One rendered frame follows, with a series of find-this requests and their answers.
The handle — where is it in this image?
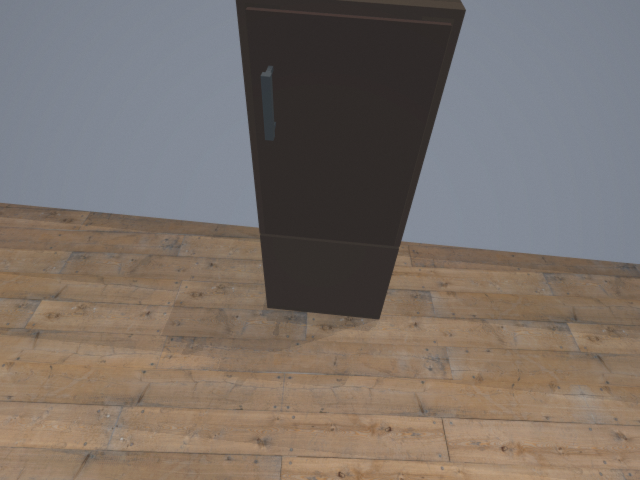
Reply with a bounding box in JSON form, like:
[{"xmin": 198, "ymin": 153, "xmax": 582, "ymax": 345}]
[{"xmin": 260, "ymin": 66, "xmax": 276, "ymax": 141}]

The cupboard door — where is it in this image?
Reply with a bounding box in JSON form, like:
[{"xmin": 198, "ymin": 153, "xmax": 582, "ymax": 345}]
[{"xmin": 245, "ymin": 7, "xmax": 452, "ymax": 246}]

